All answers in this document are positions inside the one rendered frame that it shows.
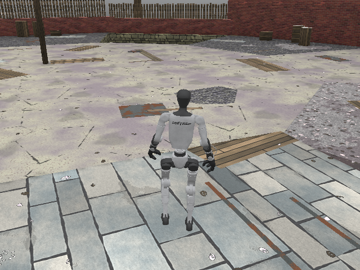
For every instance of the robot right upper arm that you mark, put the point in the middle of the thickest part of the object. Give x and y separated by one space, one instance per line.
202 130

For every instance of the robot left forearm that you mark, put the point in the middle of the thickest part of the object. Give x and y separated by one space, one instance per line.
153 144

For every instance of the robot head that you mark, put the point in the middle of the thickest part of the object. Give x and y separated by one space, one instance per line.
183 98

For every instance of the right robot hand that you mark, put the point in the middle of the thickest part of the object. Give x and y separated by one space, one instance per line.
210 163

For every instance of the robot left upper arm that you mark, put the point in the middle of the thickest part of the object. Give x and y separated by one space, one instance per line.
161 125

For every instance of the left robot hand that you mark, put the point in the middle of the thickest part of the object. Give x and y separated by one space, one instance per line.
151 155

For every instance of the left robot foot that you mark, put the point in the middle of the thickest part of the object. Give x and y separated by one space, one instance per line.
165 220

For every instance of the robot right forearm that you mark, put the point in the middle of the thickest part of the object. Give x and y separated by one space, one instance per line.
208 151

